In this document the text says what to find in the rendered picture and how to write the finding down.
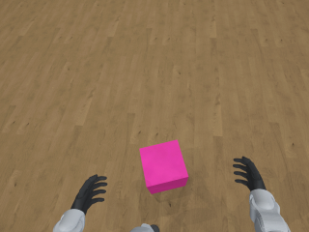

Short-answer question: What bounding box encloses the left robot hand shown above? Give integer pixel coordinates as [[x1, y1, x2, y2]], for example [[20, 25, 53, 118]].
[[70, 174, 108, 216]]

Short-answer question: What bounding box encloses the right robot hand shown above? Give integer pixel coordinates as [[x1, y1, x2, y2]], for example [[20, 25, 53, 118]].
[[233, 156, 267, 191]]

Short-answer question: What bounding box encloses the right robot forearm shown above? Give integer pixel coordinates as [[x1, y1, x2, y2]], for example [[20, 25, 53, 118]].
[[249, 188, 291, 232]]

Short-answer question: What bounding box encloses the carton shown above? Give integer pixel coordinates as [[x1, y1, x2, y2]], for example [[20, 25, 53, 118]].
[[139, 139, 188, 194]]

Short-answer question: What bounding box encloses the left robot forearm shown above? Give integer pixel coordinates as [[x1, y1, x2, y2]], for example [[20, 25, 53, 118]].
[[53, 209, 86, 232]]

